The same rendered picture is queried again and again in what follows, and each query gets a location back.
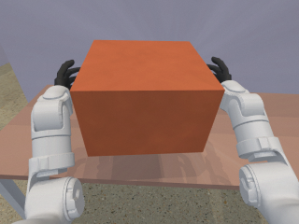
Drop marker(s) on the left robot hand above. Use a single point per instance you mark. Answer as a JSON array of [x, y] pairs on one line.
[[64, 74]]

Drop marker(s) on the right robot upper arm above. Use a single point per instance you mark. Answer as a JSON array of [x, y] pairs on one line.
[[271, 188]]

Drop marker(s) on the right robot hand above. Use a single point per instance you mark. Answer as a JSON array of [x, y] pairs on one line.
[[222, 71]]

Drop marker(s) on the robot left forearm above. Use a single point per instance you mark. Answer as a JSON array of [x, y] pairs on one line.
[[50, 131]]

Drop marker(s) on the robot right forearm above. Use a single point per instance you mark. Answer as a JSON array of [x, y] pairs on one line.
[[253, 133]]

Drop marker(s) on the left robot upper arm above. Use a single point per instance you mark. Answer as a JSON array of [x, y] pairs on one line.
[[54, 201]]

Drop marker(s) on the carton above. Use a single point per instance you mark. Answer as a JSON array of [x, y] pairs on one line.
[[141, 97]]

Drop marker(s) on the table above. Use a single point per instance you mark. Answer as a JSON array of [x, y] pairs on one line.
[[217, 167]]

